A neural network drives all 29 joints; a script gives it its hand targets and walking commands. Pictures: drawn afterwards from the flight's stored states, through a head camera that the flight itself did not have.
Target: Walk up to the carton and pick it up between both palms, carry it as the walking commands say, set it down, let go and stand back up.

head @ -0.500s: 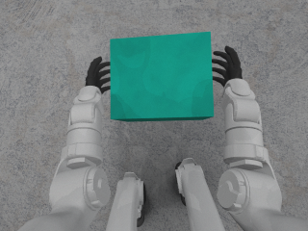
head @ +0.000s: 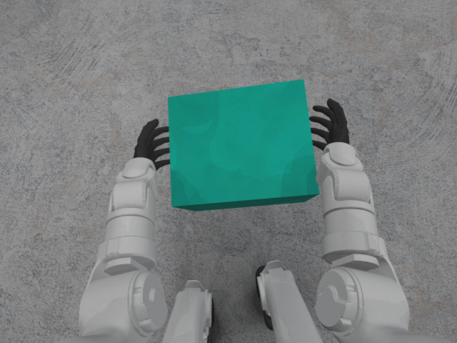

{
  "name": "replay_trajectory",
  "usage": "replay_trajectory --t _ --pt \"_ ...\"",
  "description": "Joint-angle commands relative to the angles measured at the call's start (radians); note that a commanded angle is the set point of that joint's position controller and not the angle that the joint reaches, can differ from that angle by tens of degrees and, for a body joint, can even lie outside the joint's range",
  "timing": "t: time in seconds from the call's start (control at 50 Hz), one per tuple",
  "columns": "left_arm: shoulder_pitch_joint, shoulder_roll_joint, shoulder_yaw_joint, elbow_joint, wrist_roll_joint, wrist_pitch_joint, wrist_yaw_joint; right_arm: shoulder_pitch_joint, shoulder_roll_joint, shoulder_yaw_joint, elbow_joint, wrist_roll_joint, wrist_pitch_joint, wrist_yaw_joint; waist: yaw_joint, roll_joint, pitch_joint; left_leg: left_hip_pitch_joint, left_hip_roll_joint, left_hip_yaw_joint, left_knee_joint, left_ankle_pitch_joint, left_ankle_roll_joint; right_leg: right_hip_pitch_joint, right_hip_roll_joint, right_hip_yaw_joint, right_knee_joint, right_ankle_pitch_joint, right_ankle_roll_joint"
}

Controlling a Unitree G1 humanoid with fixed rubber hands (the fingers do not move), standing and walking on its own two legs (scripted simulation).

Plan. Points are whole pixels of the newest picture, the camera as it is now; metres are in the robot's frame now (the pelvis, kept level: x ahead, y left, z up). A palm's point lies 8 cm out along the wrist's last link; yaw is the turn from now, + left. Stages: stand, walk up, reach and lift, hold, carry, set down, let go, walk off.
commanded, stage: reach and lift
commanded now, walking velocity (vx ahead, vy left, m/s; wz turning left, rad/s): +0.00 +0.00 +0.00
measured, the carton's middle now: (242, 154) +0.48 -0.06 -0.12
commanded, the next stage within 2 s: none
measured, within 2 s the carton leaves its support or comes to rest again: neither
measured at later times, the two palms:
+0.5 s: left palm (123, 160) +0.43 +0.13 +0.02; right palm (350, 143) +0.41 -0.20 +0.03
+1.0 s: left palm (95, 159) +0.41 +0.14 +0.08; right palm (372, 134) +0.38 -0.19 +0.11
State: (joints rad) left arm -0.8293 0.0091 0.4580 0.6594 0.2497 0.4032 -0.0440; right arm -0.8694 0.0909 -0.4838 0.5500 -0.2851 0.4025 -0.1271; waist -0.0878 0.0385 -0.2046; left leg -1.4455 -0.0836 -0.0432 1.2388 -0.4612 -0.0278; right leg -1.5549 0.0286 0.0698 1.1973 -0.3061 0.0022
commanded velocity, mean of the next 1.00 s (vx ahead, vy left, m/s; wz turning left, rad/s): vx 0.00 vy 0.00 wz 0.00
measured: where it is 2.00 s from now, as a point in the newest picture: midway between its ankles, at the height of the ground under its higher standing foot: (237, 323)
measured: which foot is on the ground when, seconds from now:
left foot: down 0.00-1.00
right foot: down 0.00-1.00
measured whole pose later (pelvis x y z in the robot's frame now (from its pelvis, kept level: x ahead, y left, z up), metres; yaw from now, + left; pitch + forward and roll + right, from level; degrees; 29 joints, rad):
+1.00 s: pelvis +0.05 +0.01 +0.11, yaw -2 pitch +19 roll +1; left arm -0.45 -0.08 0.39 0.52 0.29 0.44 -0.06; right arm -0.50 0.19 -0.44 0.39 -0.36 0.43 0.05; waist -0.10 0.05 -0.13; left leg -0.68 -0.06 -0.08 0.67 -0.31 0.00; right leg -0.78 0.01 0.06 0.63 -0.18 0.01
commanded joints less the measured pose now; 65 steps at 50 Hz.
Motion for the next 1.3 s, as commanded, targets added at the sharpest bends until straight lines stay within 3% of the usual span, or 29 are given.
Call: replay_trajectory --t 0.0,0.02,0.04,0.06,0.1,0.18,0.2,0.3,0.32,0.34,0.36,0.38,0.4,0.54,0.58,0.6,0.68,0.7,0.74,0.82,0.84,0.86,0.92,1.06,1.16,1.18,1.2,1.24,1.28 --pt "-0.725 -0.942 -0.503 -0.065 -0.173 -0.062 -0.287 -0.472 0.929 0.495 0.151 0.154 0.027 0.457 -0.020 -0.018 -0.844 0.209 -0.076 0.071 -0.196 0.119 0.025 0.811 0.086 -0.088 -0.101 0.196 0.019" --pt "-0.716 -0.929 -0.467 -0.029 -0.151 -0.059 -0.289 -0.435 0.910 0.451 0.198 0.134 0.025 0.457 -0.006 0.033 -0.744 0.169 -0.075 0.075 -0.212 0.124 0.024 0.764 0.084 -0.077 -0.104 0.207 0.009" --pt "-0.695 -0.953 -0.493 -0.063 -0.161 -0.059 -0.289 -0.435 0.936 0.483 0.159 0.149 0.026 0.459 0.000 0.031 -0.808 0.227 -0.080 0.074 -0.233 0.146 0.023 0.831 0.088 -0.075 -0.119 0.230 0.010" --pt "-0.691 -0.956 -0.500 -0.077 -0.178 -0.061 -0.295 -0.404 0.924 0.486 0.164 0.135 0.029 0.463 -0.031 -0.021 -0.851 0.250 -0.077 0.069 -0.220 0.202 0.017 0.861 0.091 -0.092 -0.124 0.285 0.014" --pt "-0.702 -0.956 -0.505 -0.073 -0.179 -0.061 -0.301 -0.402 0.923 0.493 0.152 0.143 0.026 0.460 -0.030 0.004 -0.814 0.256 -0.075 0.071 -0.234 0.161 0.022 0.872 0.082 -0.077 -0.150 0.246 0.012" --pt "-0.661 -0.935 -0.481 -0.066 -0.153 -0.068 -0.308 -0.370 0.950 0.482 0.180 0.127 0.028 0.458 -0.001 -0.002 -0.714 0.226 -0.075 0.069 -0.284 0.153 0.031 0.904 0.081 -0.057 -0.190 0.260 0.012" --pt "-0.624 -0.937 -0.489 -0.079 -0.154 -0.072 -0.312 -0.366 0.962 0.510 0.137 0.132 0.024 0.455 0.000 -0.039 -0.762 0.256 -0.076 0.069 -0.289 0.208 0.033 0.953 0.082 -0.063 -0.203 0.318 0.020" --pt "-0.567 -0.909 -0.485 -0.064 -0.134 -0.065 -0.316 -0.317 0.961 0.515 0.130 0.132 0.020 0.456 0.019 -0.006 -0.747 0.306 -0.073 0.061 -0.329 0.208 0.035 0.995 0.076 -0.047 -0.236 0.324 0.022" --pt "-0.584 -0.916 -0.496 -0.123 -0.144 -0.072 -0.317 -0.292 0.975 0.531 0.121 0.134 0.023 0.455 0.033 -0.009 -0.772 0.323 -0.077 0.063 -0.338 0.260 0.034 1.057 0.076 -0.032 -0.257 0.391 0.017" --pt "-0.565 -0.915 -0.504 -0.106 -0.148 -0.070 -0.322 -0.280 0.956 0.521 0.115 0.119 0.021 0.452 0.005 -0.028 -0.751 0.317 -0.072 0.052 -0.351 0.227 0.034 1.050 0.078 -0.043 -0.263 0.361 0.018" --pt "-0.539 -0.954 -0.516 -0.096 -0.149 -0.065 -0.321 -0.255 0.965 0.520 0.120 0.125 0.021 0.454 -0.006 0.010 -0.729 0.369 -0.072 0.053 -0.370 0.235 0.034 1.037 0.072 -0.040 -0.287 0.346 0.012" --pt "-0.519 -0.929 -0.508 -0.114 -0.140 -0.066 -0.321 -0.225 0.961 0.512 0.129 0.108 0.027 0.454 -0.001 -0.028 -0.739 0.386 -0.066 0.048 -0.382 0.278 0.033 1.062 0.079 -0.051 -0.296 0.388 0.017" --pt "-0.472 -0.957 -0.482 -0.054 -0.121 -0.059 -0.326 -0.249 0.936 0.514 0.111 0.102 0.020 0.452 0.000 -0.005 -0.697 0.348 -0.067 0.048 -0.382 0.253 0.029 1.059 0.068 -0.036 -0.303 0.372 0.011" --pt "-0.448 -0.956 -0.562 -0.143 -0.172 -0.067 -0.327 -0.191 0.966 0.568 0.023 0.112 0.022 0.446 -0.013 -0.016 -0.706 0.497 -0.066 0.040 -0.468 0.292 0.035 1.181 0.071 -0.038 -0.379 0.398 0.016" --pt "-0.435 -0.965 -0.552 -0.129 -0.165 -0.063 -0.323 -0.172 0.973 0.570 0.028 0.105 0.027 0.446 -0.012 -0.029 -0.644 0.495 -0.067 0.044 -0.498 0.213 0.037 1.214 0.068 -0.026 -0.415 0.329 0.014" --pt "-0.435 -0.929 -0.533 -0.103 -0.145 -0.064 -0.325 -0.182 0.969 0.556 0.049 0.097 0.027 0.450 0.015 -0.005 -0.579 0.491 -0.059 0.040 -0.512 0.176 0.044 1.132 0.063 -0.036 -0.410 0.272 0.013" --pt "-0.405 -0.964 -0.548 -0.130 -0.144 -0.055 -0.316 -0.143 0.960 0.539 0.076 0.086 0.035 0.461 -0.016 0.002 -0.532 0.581 -0.054 0.023 -0.571 0.183 0.035 1.176 0.065 -0.047 -0.455 0.257 0.003" --pt "-0.426 -0.960 -0.551 -0.162 -0.153 -0.065 -0.314 -0.123 0.959 0.531 0.085 0.076 0.036 0.461 -0.036 -0.031 -0.543 0.594 -0.047 0.017 -0.570 0.196 0.038 1.168 0.071 -0.050 -0.461 0.265 0.004" --pt "-0.420 -0.972 -0.567 -0.167 -0.153 -0.058 -0.309 -0.116 0.979 0.546 0.078 0.084 0.041 0.464 -0.019 -0.029 -0.558 0.645 -0.046 0.015 -0.586 0.235 0.036 1.219 0.072 -0.046 -0.477 0.301 0.004" --pt "-0.363 -0.978 -0.569 -0.136 -0.133 -0.039 -0.299 -0.096 0.940 0.541 0.063 0.090 0.043 0.471 -0.008 0.052 -0.486 0.714 -0.045 0.016 -0.630 0.246 0.027 1.215 0.063 -0.042 -0.513 0.287 -0.011" --pt "-0.343 -0.984 -0.580 -0.152 -0.139 -0.038 -0.295 -0.083 0.956 0.551 0.062 0.096 0.045 0.475 -0.005 0.028 -0.502 0.750 -0.040 0.003 -0.638 0.276 0.029 1.237 0.070 -0.051 -0.510 0.307 -0.009" --pt "-0.322 -0.978 -0.579 -0.138 -0.126 -0.031 -0.290 -0.050 0.937 0.530 0.071 0.086 0.051 0.472 -0.011 0.073 -0.460 0.752 -0.040 0.004 -0.650 0.299 0.022 1.233 0.067 -0.046 -0.520 0.334 -0.014" --pt "-0.276 -0.992 -0.632 -0.197 -0.159 -0.032 -0.279 -0.021 0.937 0.580 -0.003 0.100 0.054 0.471 -0.034 0.008 -0.505 0.849 -0.033 -0.023 -0.672 0.402 0.018 1.305 0.083 -0.050 -0.555 0.420 -0.005" --pt "-0.166 -0.987 -0.683 -0.243 -0.163 -0.035 -0.253 0.137 0.928 0.626 -0.046 0.100 0.057 0.457 -0.027 0.016 -0.442 0.956 -0.025 -0.042 -0.726 0.557 0.019 1.395 0.073 -0.023 -0.632 0.557 -0.009" --pt "-0.127 -0.941 -0.669 -0.247 -0.142 -0.028 -0.241 0.182 0.927 0.621 -0.046 0.102 0.074 0.442 -0.001 0.012 -0.347 0.995 -0.026 -0.044 -0.786 0.493 0.031 1.449 0.061 -0.005 -0.688 0.529 0.000" --pt "-0.108 -0.958 -0.692 -0.270 -0.152 -0.029 -0.236 0.172 0.951 0.644 -0.076 0.115 0.074 0.441 0.001 -0.043 -0.363 1.045 -0.024 -0.058 -0.804 0.510 0.037 1.467 0.068 -0.018 -0.696 0.527 0.011" --pt "-0.124 -0.960 -0.698 -0.264 -0.159 -0.026 -0.236 0.176 0.935 0.634 -0.073 0.118 0.074 0.439 -0.014 -0.033 -0.333 1.054 -0.019 -0.060 -0.810 0.489 0.036 1.453 0.067 -0.015 -0.708 0.506 0.007" --pt "-0.162 -0.978 -0.712 -0.298 -0.168 -0.021 -0.238 0.165 0.931 0.637 -0.061 0.130 0.079 0.445 0.003 0.022 -0.324 1.045 -0.022 -0.047 -0.832 0.434 0.026 1.489 0.061 -0.016 -0.717 0.459 -0.003" --pt "-0.146 -0.969 -0.701 -0.292 -0.160 -0.009 -0.234 0.175 0.936 0.624 -0.056 0.135 0.095 0.440 -0.004 0.020 -0.276 1.066 -0.011 -0.053 -0.851 0.410 0.032 1.498 0.059 -0.014 -0.732 0.434 -0.002"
